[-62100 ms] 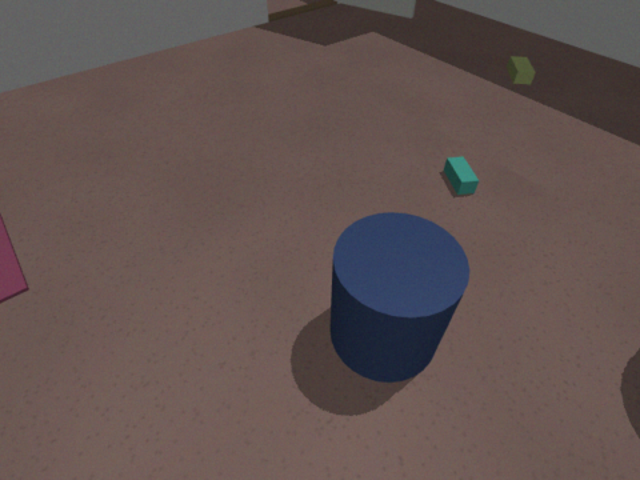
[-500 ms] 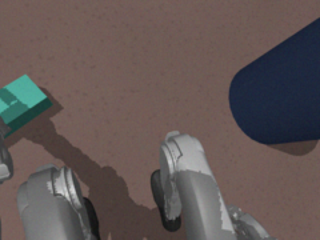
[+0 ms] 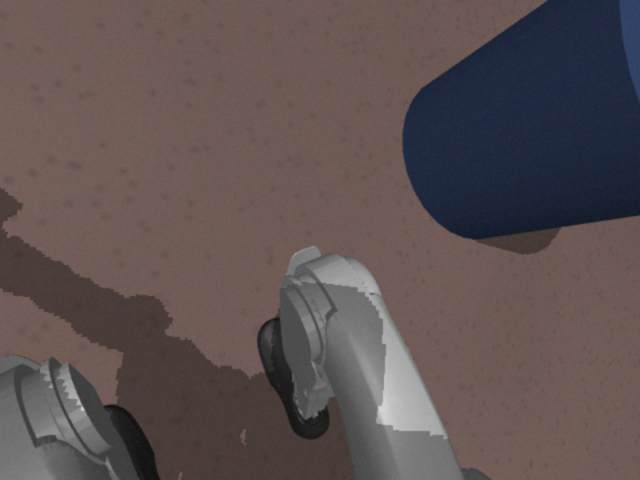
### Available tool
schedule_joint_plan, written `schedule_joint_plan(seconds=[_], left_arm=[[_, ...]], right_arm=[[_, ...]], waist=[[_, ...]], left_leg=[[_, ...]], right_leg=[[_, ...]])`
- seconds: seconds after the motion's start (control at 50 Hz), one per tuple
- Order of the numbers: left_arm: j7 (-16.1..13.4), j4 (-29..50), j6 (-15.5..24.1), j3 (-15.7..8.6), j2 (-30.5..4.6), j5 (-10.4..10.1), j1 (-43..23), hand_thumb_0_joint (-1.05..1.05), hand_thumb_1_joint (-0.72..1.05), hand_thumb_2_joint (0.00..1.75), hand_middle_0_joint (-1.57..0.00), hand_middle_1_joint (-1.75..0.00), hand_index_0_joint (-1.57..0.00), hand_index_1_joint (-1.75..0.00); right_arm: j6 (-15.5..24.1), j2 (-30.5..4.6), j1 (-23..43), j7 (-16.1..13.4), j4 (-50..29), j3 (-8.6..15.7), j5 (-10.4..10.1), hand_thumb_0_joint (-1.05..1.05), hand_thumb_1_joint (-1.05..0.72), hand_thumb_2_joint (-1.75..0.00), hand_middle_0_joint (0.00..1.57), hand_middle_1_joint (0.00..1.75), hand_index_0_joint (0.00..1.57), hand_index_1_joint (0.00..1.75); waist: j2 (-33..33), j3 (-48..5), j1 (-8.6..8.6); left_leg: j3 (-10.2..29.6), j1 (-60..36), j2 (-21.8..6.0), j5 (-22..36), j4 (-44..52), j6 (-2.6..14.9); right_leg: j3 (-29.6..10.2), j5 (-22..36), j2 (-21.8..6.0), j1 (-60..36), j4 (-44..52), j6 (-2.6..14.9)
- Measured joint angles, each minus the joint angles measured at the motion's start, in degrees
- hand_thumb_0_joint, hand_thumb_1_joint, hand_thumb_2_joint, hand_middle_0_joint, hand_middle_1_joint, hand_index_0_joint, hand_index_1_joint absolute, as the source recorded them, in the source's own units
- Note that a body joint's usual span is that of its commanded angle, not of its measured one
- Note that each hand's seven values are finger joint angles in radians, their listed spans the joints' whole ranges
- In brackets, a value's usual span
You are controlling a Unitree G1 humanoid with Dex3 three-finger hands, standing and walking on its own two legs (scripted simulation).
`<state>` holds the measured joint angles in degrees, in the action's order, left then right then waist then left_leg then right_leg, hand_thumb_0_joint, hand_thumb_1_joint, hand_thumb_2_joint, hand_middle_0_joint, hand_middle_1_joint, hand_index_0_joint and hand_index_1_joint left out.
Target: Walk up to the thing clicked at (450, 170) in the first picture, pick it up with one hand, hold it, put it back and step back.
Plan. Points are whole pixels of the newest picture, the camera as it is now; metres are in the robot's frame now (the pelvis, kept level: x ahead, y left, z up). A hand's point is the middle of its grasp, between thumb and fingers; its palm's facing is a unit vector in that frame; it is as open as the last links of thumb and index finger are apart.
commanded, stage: rest palm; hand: left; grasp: from above
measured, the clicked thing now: out of the picture +0.46 +0.34 -0.27
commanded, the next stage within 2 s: close in 0.68 s
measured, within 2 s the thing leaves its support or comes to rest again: neither
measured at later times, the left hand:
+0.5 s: hand out of the picture +0.46 +0.34 -0.24, palm faces -0.31 -0.30 -0.90, open 14.3 cm
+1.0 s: hand out of the picture +0.45 +0.35 -0.24, palm faces -0.33 -0.31 -0.89, open 13.9 cm
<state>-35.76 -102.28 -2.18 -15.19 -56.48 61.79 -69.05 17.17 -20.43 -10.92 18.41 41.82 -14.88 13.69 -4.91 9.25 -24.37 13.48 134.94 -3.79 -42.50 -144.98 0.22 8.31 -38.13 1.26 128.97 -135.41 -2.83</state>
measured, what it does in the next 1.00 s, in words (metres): stands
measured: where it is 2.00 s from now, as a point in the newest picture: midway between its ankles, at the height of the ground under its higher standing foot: (228, 443)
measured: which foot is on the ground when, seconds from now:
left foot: down 0.00-1.00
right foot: down 0.00-1.00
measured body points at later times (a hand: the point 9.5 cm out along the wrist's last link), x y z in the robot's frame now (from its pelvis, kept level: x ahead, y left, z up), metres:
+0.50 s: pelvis -0.01 +0.00 +0.00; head +0.28 +0.13 +0.32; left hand +0.47 +0.35 -0.19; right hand +0.01 -0.25 -0.04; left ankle +0.06 +0.13 -0.27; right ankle +0.11 -0.12 -0.27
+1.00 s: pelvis -0.01 +0.00 +0.01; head +0.29 +0.11 +0.32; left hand +0.46 +0.36 -0.19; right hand +0.00 -0.24 -0.04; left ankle +0.06 +0.13 -0.27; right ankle +0.11 -0.12 -0.27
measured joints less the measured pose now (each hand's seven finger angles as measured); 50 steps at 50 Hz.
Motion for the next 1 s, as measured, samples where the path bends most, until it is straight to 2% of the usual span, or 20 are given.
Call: schedule_joint_plan(seconds=[0.12,0.2,0.3,0.4,0.5,0.58,0.68,0.76,0.9,1.0], left_arm=[[1.7,-1.2,-0.7,-0.4,-0.3,-0.7,2.2,0.01,-0.59,1.01,-0.09,-0.95,-0.06,-0.98],[2.4,-3.0,0.3,-0.7,-2.1,-1.1,1.9,0.01,-0.59,1.01,-0.09,-0.96,-0.06,-0.98],[2.7,-3.5,2.3,2.2,-3.6,-0.2,0.6,0.00,-0.58,1.01,-0.09,-0.97,-0.06,-0.99],[1.0,-3.2,3.6,4.7,-3.4,1.1,-0.3,0.00,-0.57,1.01,-0.10,-0.99,-0.07,-1.01],[-1.7,-3.7,2.8,3.9,-3.2,1.9,-1.5,0.00,-0.56,1.01,-0.10,-0.99,-0.08,-1.01],[-3.0,-4.3,0.8,3.1,-3.5,1.4,-2.4,0.00,-0.56,1.01,-0.10,-0.99,-0.07,-1.01],[-2.4,-4.1,-0.8,1.1,-4.3,0.2,-2.1,0.00,-0.56,1.01,-0.10,-0.99,-0.07,-1.01],[-1.1,-3.1,-1.0,-0.5,-4.8,-0.8,-0.6,0.01,-0.56,1.01,-0.10,-1.00,-0.07,-1.02],[0.7,-2.8,0.4,0.2,-6.0,-2.0,0.4,0.00,-0.54,1.00,-0.11,-1.00,-0.09,-1.01],[1.1,-2.7,1.7,2.8,-6.5,-1.9,-0.8,0.00,-0.49,0.98,-0.14,-0.98,-0.12,-1.00]], right_arm=[[0.0,0.6,0.7,0.6,-1.7,-0.4,-0.9,0.00,-0.90,-0.90,0.20,0.30,0.20,0.30],[0.8,0.6,1.4,0.5,-2.3,-0.8,-0.8,0.00,-0.90,-0.90,0.20,0.30,0.20,0.30],[1.7,0.0,2.2,-0.1,-2.0,-1.2,-0.3,0.00,-0.90,-0.90,0.20,0.30,0.20,0.30],[1.9,-0.6,2.6,-0.3,-1.4,-1.8,0.3,0.00,-0.90,-0.90,0.20,0.30,0.20,0.30],[2.3,-1.0,2.5,0.3,-1.8,-2.2,0.7,0.00,-0.91,-0.90,0.20,0.30,0.20,0.30],[2.3,-1.4,2.2,1.0,-2.8,-2.5,0.8,0.00,-0.91,-0.90,0.20,0.30,0.20,0.30],[2.1,-1.7,1.8,1.5,-4.0,-2.8,0.3,0.00,-0.91,-0.90,0.20,0.30,0.20,0.30],[1.6,-1.4,1.3,1.3,-4.3,-3.0,-0.2,0.00,-0.91,-0.91,0.20,0.30,0.20,0.30],[1.2,-0.6,1.3,0.3,-4.0,-3.3,-0.4,0.00,-0.91,-0.90,0.20,0.30,0.20,0.30],[1.6,-0.8,2.0,-0.3,-3.3,-3.5,-0.2,0.00,-0.90,-0.90,0.20,0.30,0.20,0.30]], waist=[[0.7,-0.3,0.49],[-0.2,0.2,0.85],[-2.1,1.4,1.24],[-3.3,1.8,1.18],[-3.6,1.7,0.12],[-3.2,1.9,-0.95],[-2.5,2.8,-1.75],[-2.2,3.7,-1.54],[-2.7,4.3,-0.54],[-3.3,4.1,-0.30]], left_leg=[[-0.2,-0.4,0.0,0.2,0.2,0.44],[-0.3,-0.1,0.3,1.3,0.4,0.61],[-0.1,0.1,0.7,2.3,0.2,0.60],[0.4,-0.2,0.8,2.0,0.0,0.49],[1.0,-0.6,0.7,1.2,0.1,0.40],[1.2,-0.7,0.5,0.8,0.2,0.52],[1.2,-0.6,0.3,0.9,0.4,0.74],[1.2,-0.8,0.1,1.3,0.6,0.71],[1.2,-1.0,0.1,2.1,1.2,0.33],[1.4,-1.0,0.3,2.3,1.2,0.20]], right_leg=[[-0.1,0.1,0.0,-0.7,0.4,-0.32],[-0.1,0.9,-0.2,-0.6,0.5,-0.40],[0.0,1.5,-0.4,-0.9,0.3,-0.34],[0.4,1.3,-0.3,-1.5,0.5,-0.41],[1.0,0.9,-0.2,-2.0,1.1,-0.43],[1.2,0.8,0.1,-2.2,1.6,-0.56],[1.2,1.1,0.3,-2.1,2.0,-0.74],[1.1,1.6,0.4,-2.0,2.1,-0.75],[1.1,2.3,0.4,-1.9,2.3,-0.42],[1.3,2.4,0.3,-2.1,2.4,-0.36]])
